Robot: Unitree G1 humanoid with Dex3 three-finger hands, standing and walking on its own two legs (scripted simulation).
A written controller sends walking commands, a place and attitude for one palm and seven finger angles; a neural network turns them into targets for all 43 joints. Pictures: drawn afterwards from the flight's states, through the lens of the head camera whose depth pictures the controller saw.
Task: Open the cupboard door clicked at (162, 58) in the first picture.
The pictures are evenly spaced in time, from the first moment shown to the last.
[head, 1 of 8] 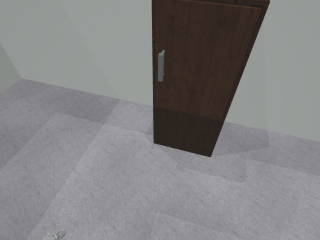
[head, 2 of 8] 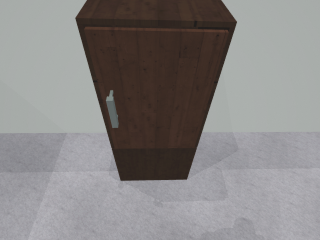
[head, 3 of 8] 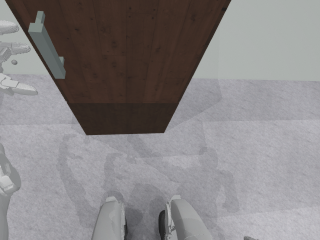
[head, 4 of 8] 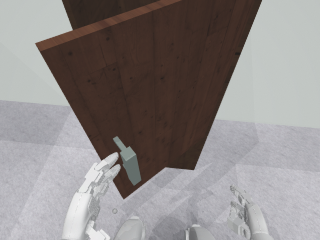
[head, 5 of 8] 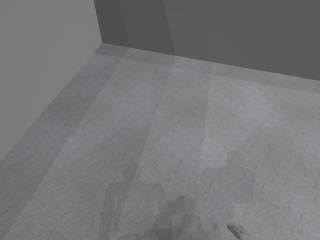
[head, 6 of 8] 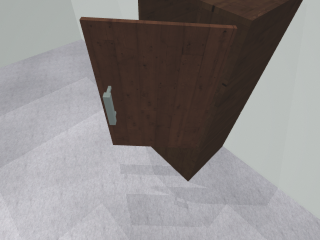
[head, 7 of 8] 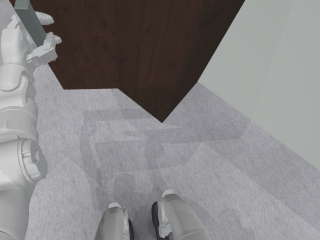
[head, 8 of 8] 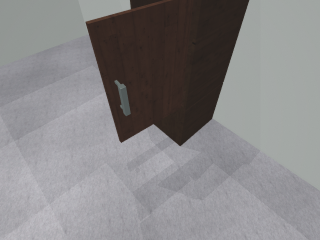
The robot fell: no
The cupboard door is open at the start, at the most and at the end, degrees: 0 85 84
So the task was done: yes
